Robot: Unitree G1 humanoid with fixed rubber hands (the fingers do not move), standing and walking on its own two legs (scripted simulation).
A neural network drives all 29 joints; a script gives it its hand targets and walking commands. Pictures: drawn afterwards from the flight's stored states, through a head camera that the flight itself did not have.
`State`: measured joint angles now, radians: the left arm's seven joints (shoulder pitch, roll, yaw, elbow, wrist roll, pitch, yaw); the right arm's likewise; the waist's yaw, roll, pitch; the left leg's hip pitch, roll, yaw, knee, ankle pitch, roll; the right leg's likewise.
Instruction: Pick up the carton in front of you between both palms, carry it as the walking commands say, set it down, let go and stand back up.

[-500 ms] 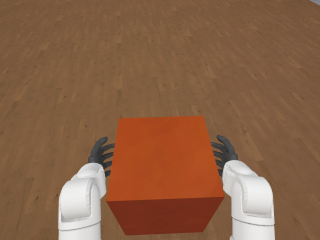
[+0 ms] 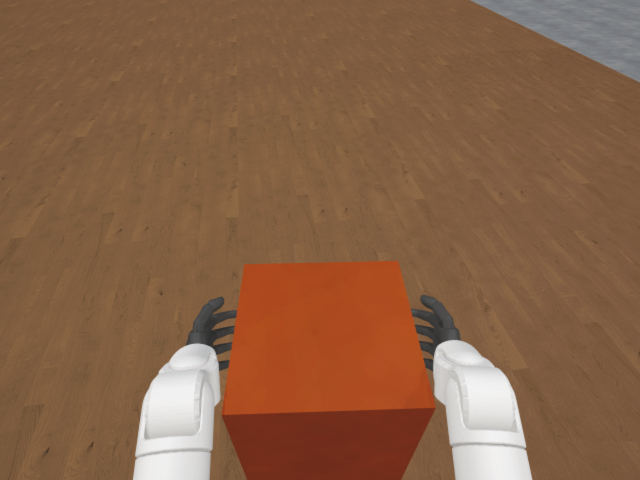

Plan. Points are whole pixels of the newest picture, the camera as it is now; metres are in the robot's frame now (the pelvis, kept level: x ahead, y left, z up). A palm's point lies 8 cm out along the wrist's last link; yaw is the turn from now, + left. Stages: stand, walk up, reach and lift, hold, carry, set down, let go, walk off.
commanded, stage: carry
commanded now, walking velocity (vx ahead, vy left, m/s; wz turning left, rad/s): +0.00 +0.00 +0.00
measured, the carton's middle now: (323, 376) +0.29 +0.00 -0.02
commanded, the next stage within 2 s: hold in 1.14 s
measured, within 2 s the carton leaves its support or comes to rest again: neither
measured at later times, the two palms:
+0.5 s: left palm (202, 360) +0.27 +0.15 +0.05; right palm (444, 356) +0.27 -0.15 +0.05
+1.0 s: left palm (201, 371) +0.26 +0.15 +0.05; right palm (448, 367) +0.26 -0.15 +0.05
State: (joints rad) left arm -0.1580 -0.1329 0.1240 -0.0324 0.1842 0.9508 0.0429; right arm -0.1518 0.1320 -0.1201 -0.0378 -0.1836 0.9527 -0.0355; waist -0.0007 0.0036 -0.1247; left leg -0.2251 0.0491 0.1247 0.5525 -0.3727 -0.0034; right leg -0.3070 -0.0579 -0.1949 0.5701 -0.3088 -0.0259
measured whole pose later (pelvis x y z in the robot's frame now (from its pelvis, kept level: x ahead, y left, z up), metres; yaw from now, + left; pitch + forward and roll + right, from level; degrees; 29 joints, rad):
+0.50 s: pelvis -0.02 +0.00 +0.00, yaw +0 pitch +2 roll +0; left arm -0.25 -0.15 0.20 0.20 0.25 0.72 0.02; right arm -0.24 0.15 -0.20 0.19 -0.25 0.73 -0.01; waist 0.00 0.00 -0.11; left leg -0.23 0.04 0.13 0.52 -0.32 0.00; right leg -0.31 -0.06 -0.19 0.53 -0.25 -0.03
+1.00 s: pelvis -0.03 +0.00 +0.00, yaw +0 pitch +2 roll +0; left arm -0.24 -0.15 0.20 0.19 0.25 0.74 0.02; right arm -0.24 0.15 -0.19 0.19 -0.25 0.74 -0.01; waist 0.00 0.00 -0.11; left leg -0.25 0.04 0.13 0.52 -0.30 0.01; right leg -0.32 -0.06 -0.19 0.51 -0.23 -0.04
